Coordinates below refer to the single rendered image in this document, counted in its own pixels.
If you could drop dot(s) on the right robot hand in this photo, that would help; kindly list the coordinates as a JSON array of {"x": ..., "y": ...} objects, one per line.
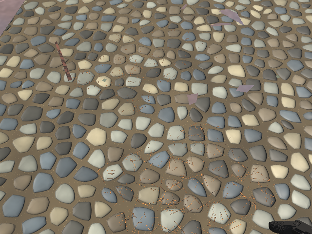
[{"x": 289, "y": 227}]

